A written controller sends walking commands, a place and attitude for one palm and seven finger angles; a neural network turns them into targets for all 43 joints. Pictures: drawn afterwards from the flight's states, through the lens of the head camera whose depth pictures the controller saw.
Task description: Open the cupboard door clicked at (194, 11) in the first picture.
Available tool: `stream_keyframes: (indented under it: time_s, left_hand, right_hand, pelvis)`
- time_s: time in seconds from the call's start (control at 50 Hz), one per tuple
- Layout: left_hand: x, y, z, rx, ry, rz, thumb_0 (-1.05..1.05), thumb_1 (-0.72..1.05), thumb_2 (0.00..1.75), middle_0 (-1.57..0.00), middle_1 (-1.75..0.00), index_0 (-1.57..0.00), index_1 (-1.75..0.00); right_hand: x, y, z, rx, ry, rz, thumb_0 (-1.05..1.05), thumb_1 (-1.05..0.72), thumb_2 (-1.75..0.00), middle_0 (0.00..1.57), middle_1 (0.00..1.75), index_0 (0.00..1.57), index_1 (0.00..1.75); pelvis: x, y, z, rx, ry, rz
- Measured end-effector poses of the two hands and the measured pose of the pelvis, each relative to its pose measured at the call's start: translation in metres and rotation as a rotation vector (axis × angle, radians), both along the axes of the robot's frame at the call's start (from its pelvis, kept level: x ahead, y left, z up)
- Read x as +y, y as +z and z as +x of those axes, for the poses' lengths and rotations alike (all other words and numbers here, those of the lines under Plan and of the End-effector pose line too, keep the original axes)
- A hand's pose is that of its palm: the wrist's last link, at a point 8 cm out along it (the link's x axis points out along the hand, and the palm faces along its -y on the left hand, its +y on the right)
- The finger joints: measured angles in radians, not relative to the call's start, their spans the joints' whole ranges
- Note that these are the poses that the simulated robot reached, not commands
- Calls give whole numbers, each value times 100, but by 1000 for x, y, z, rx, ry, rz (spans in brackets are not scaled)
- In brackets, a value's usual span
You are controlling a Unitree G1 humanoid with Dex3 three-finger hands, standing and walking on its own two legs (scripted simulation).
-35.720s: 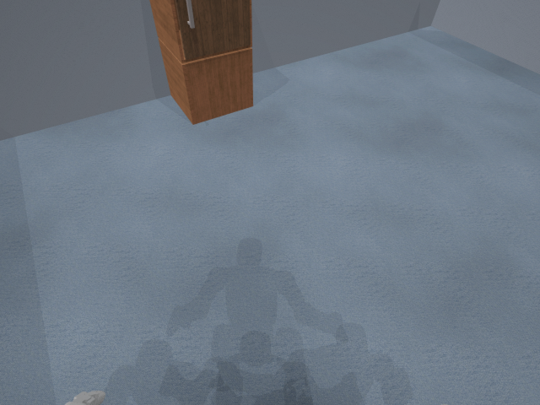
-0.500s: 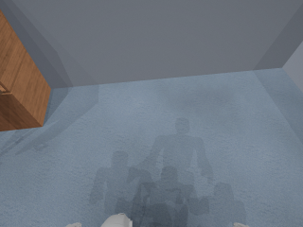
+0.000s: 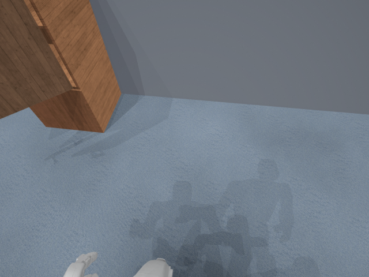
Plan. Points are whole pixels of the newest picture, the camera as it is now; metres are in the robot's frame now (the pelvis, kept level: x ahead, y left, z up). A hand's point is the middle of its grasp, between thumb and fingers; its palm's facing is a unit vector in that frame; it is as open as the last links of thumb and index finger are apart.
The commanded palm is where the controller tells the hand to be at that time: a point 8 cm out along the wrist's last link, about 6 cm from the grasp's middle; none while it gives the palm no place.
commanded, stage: turn to face it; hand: left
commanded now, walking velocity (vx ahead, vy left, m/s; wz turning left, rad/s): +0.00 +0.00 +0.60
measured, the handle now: out of the picture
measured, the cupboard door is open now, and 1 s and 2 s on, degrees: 43 43 43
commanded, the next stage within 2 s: take the last steps up to it in 0.90 s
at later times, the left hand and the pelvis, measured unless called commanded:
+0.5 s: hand out of the picture +0.03 +0.25 -0.16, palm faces +0.33 -0.91 -0.25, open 7.4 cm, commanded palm none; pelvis +0.01 +0.01 +0.01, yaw +18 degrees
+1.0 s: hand out of the picture -0.05 +0.16 -0.17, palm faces +0.58 -0.79 -0.21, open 7.4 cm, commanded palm none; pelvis +0.03 -0.02 +0.00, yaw +34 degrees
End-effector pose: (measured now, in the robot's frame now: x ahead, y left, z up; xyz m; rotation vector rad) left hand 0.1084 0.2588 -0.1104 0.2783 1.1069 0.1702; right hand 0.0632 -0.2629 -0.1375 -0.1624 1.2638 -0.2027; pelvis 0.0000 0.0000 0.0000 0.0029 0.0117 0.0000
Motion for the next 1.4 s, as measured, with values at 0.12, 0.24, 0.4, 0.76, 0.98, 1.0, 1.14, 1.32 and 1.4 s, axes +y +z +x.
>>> stream_keyframes:
  time_s: [0.12, 0.24, 0.4, 0.76, 0.98, 1.0, 1.14, 1.32, 1.4]
  left_hand:
    - [-15, -3, -34, 57, 85, -51, 1, 90, 89, -20, -30, -21, -30]
    - [-6, -25, -75, 102, 202, -113, 1, 90, 89, -20, -30, -21, -30]
    - [26, -33, -107, 151, 339, -98, 1, 91, 89, -20, -30, -21, -30]
    - [-23, 3, -108, 8, 480, -15, 1, 91, 89, -20, -30, -20, -30]
    - [-66, -26, -184, 137, 663, -148, 1, 90, 89, -20, -30, -21, -30]
    - [-66, -33, -193, 150, 682, -159, 1, 90, 89, -20, -30, -21, -30]
    - [-66, -30, -214, 201, 748, -171, 1, 91, 89, -20, -30, -20, -30]
    - [-66, -16, -187, 60, 788, -95, 1, 91, 89, -20, -30, -20, -30]
    - [-85, -9, -194, 111, 834, -132, 1, 91, 89, -20, -30, -20, -30]
  right_hand:
    - [-2, 14, 26, 10, 76, -3, 1, -91, -90, 20, 30, 20, 30]
    - [23, 21, 74, -33, 214, -32, 1, -91, -90, 19, 30, 20, 30]
    - [54, 30, 107, -96, 353, -70, 0, -90, -90, 20, 30, 20, 30]
    - [24, 3, 137, 2, 474, 6, 1, -90, -90, 20, 30, 20, 30]
    - [74, 19, 182, -61, 645, -6, 1, -91, -90, 19, 30, 20, 30]
    - [80, 17, 185, -80, 663, -11, 1, -91, -90, 19, 30, 20, 30]
    - [105, 21, 182, -96, 738, 1, 0, -90, -90, 20, 30, 20, 30]
    - [86, -7, 176, 34, 750, 43, 0, -90, -90, 20, 30, 20, 30]
    - [94, 2, 190, 67, 755, 36, 1, -90, -90, 20, 30, 20, 30]
  pelvis:
    - [-5, 11, 5, -7, 86, 26]
    - [7, 4, 9, -4, 174, 21]
    - [15, 3, 8, 6, 270, -11]
    - [-34, 5, 25, -12, 478, 13]
    - [-25, 4, 29, -12, 585, 22]
    - [-22, -1, 28, -11, 595, 9]
    - [-23, 5, 27, -18, 626, 4]
    - [-25, -2, 53, -33, 695, 19]
    - [-12, 9, 64, -25, 715, 22]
